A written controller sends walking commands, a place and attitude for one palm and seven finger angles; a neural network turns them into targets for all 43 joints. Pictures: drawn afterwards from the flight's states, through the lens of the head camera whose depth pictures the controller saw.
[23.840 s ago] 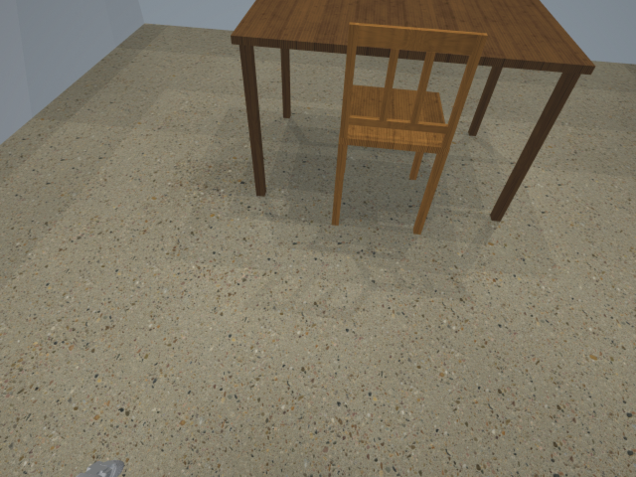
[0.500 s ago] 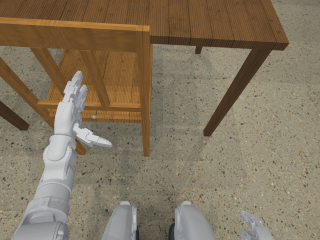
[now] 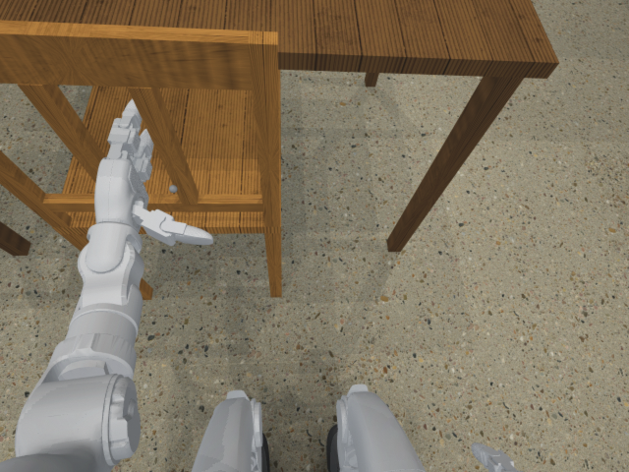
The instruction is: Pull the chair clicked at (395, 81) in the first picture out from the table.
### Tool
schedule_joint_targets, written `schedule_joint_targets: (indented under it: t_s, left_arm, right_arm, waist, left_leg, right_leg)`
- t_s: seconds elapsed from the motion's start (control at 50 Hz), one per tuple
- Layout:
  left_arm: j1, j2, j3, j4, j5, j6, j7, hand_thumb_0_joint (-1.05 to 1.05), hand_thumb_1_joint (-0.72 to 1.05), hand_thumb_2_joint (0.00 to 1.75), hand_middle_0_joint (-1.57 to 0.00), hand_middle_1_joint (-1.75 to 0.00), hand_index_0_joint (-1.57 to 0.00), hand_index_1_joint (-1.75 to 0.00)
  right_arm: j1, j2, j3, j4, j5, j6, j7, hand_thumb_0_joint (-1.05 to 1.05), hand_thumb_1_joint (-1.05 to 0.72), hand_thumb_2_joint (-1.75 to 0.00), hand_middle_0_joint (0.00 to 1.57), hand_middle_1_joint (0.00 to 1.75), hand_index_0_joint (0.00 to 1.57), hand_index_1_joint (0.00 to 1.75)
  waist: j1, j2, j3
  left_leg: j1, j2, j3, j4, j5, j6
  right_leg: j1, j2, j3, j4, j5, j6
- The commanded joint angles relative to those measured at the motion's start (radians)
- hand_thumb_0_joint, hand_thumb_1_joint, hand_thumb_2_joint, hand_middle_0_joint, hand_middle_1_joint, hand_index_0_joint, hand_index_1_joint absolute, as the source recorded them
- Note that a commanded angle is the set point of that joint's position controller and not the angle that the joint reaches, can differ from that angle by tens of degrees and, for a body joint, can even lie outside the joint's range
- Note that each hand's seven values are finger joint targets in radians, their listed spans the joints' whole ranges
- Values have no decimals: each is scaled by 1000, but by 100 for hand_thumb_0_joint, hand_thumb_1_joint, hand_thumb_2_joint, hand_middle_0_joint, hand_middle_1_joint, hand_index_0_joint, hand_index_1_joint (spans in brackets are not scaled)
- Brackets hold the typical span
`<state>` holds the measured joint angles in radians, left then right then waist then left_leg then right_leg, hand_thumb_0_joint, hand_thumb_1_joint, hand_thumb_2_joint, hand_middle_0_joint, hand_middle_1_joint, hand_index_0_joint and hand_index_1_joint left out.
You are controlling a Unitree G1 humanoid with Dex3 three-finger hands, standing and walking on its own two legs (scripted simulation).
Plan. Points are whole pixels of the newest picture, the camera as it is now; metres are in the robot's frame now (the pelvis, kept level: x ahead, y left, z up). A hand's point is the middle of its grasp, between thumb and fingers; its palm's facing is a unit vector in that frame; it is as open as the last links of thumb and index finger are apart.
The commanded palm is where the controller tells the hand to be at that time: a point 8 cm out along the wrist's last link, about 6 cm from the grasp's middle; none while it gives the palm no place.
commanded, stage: push the fingers through the gap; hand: left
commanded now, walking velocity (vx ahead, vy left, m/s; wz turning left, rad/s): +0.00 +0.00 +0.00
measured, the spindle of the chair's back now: (86, 151) +0.53 +0.28 +0.01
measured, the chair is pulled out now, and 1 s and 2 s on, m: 0.00 0.00 0.01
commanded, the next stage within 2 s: hook a spindle and tug to test in 0.72 s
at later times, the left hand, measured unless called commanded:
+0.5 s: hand (179, 165) +0.49 +0.15 +0.03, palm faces -0.02 -1.00 -0.04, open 16.9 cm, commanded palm +0.46 +0.20 +0.03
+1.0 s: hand (173, 173) +0.48 +0.16 +0.03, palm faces -0.01 -1.00 -0.03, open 16.6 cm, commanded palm +0.46 +0.20 +0.03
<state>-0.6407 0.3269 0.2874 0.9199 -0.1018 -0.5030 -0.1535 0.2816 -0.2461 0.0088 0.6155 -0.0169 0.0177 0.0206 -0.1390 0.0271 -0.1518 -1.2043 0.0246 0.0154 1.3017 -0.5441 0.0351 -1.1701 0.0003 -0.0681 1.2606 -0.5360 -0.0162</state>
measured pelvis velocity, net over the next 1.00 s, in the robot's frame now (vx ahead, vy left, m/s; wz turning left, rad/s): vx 0.00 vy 0.00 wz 0.00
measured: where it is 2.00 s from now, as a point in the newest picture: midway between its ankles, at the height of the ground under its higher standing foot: outside the picture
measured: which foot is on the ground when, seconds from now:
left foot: down 0.00-1.00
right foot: down 0.00-1.00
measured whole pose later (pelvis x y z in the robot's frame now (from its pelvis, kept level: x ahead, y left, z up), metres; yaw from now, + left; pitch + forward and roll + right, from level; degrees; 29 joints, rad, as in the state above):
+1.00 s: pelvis +0.00 +0.00 +0.00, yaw +0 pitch +27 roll -3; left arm -0.74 0.37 0.31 1.03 -0.09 -0.52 -0.17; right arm 0.28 -0.25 0.01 0.61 -0.02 0.08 0.03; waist -0.15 0.03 -0.15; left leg -1.22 0.03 0.00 1.30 -0.55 0.03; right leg -1.18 0.01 -0.08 1.25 -0.53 -0.02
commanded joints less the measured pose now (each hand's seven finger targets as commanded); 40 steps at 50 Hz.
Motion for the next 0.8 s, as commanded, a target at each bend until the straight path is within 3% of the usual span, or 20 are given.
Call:
schedule_joint_targets:
  t_s: [0.0,0.06,0.14,0.2,0.24,0.3,0.34,0.38,0.44,0.52,0.58,0.6,0.62,0.68,0.72,0.76,0.78]
  left_arm:
    - [-354,192,34,-170,-11,-66,-7,0,-50,30,-6,-8,-6,-8]
    - [-404,205,41,-179,-12,-63,-12,0,-50,30,-6,-8,-6,-8]
    - [-456,214,45,-127,-9,-64,-9,0,-50,30,-6,-8,-6,-8]
    - [-469,242,65,-139,-2,-76,-7,0,-50,30,-6,-8,-6,-8]
    - [-494,245,63,-135,2,-81,-9,0,-50,30,-6,-8,-6,-8]
    - [-519,227,46,-79,9,-73,-8,0,-50,30,-6,-8,-6,-8]
    - [-503,246,65,-66,9,-69,-6,0,-50,30,-6,-8,-6,-8]
    - [-481,243,66,-100,9,-73,-7,0,-50,30,-6,-8,-6,-8]
    - [-459,242,67,-118,7,-68,-1,0,-50,30,-6,-8,-6,-8]
    - [-461,250,80,-115,7,-62,13,0,-50,30,-6,-8,-6,-8]
    - [-466,249,72,-144,11,-78,14,0,-50,30,-6,-8,-6,-8]
    - [-479,240,66,-161,8,-83,13,0,-50,30,-6,-8,-6,-8]
    - [-465,266,85,-149,9,-84,13,0,-50,30,-6,-8,-6,-8]
    - [-447,236,64,-152,4,-88,4,0,-50,30,-6,-8,-6,-8]
    - [-437,224,53,-109,0,-75,-5,0,-50,30,-6,-8,-6,-8]
    - [-455,256,73,-104,0,-75,-11,0,-50,30,-6,-8,-6,-8]
    - [-456,243,64,-105,-2,-75,-15,0,-50,30,-6,-8,-6,-8]
  right_arm:
    - [129,-177,-61,-71,-3,-4,-11,0,-90,-90,20,30,20,30]
    - [139,-178,-60,-69,-4,5,-12,0,-90,-90,20,30,20,30]
    - [150,-180,-57,-57,-6,14,-14,0,-90,-90,20,30,20,30]
    - [155,-179,-56,-59,-11,20,-12,0,-90,-90,20,30,20,30]
    - [164,-179,-56,-56,-14,23,-12,0,-90,-90,20,30,20,30]
    - [167,-182,-55,-49,-14,34,-8,0,-90,-90,20,30,20,30]
    - [175,-186,-55,-54,-15,38,-8,0,-90,-90,20,30,20,30]
    - [171,-181,-55,-68,-14,46,-4,0,-90,-90,20,30,20,30]
    - [176,-182,-56,-70,-15,55,0,0,-90,-90,20,30,20,30]
    - [171,-179,-55,-71,-12,62,0,0,-90,-90,20,30,20,30]
    - [166,-175,-54,-72,-12,60,-1,0,-90,-90,20,30,20,30]
    - [165,-173,-56,-70,-13,58,-1,0,-90,-90,20,30,20,30]
    - [167,-176,-56,-68,-13,57,-2,0,-90,-90,20,30,20,30]
    - [163,-175,-57,-66,-13,55,-1,0,-90,-90,20,30,20,30]
    - [161,-174,-55,-63,-10,56,-1,0,-90,-90,20,30,20,30]
    - [163,-179,-53,-63,-9,57,-4,0,-90,-90,20,30,20,30]
    - [161,-178,-53,-65,-9,56,-5,0,-90,-90,20,30,20,30]
  waist:
    - [-8,76,-490]
    - [-15,81,-512]
    - [-34,72,-466]
    - [-22,101,-524]
    - [-32,104,-529]
    - [-46,105,-487]
    - [-39,95,-496]
    - [-21,118,-549]
    - [-24,113,-550]
    - [-29,74,-507]
    - [-23,98,-525]
    - [-32,100,-529]
    - [-22,93,-527]
    - [-26,111,-525]
    - [-36,67,-483]
    - [-30,83,-481]
    - [-32,85,-484]
  left_leg:
    - [395,-6,-79,-149,376,-16]
    - [397,-5,-81,-142,381,-12]
    - [376,-5,-86,-141,352,-9]
    - [388,-8,-78,-131,382,-9]
    - [396,-5,-84,-127,398,-9]
    - [386,-3,-90,-127,370,-9]
    - [384,-4,-93,-133,371,-9]
    - [408,-5,-88,-133,409,-12]
    - [415,-2,-88,-132,432,-12]
    - [352,-6,-72,-134,377,-5]
    - [377,-7,-73,-138,393,-8]
    - [385,-6,-71,-135,396,-7]
    - [374,-8,-69,-135,387,-7]
    - [399,-6,-72,-139,400,-10]
    - [348,-9,-66,-138,364,-5]
    - [341,-10,-66,-136,356,-6]
    - [355,-10,-70,-138,365,-6]
  right_leg:
    - [200,19,37,-155,295,-12]
    - [204,20,39,-152,304,-10]
    - [172,21,36,-156,273,-9]
    - [203,21,46,-152,306,-10]
    - [195,22,42,-145,316,-10]
    - [151,23,37,-152,280,-9]
    - [164,25,35,-149,279,-12]
    - [191,23,38,-145,313,-12]
    - [199,26,36,-143,336,-13]
    - [229,25,46,-161,324,-5]
    - [234,25,47,-158,334,-8]
    - [234,25,48,-162,340,-6]
    - [246,26,52,-164,336,-7]
    - [229,26,46,-163,339,-8]
    - [243,27,51,-174,326,-5]
    - [236,25,52,-167,319,-7]
    - [230,26,49,-167,321,-8]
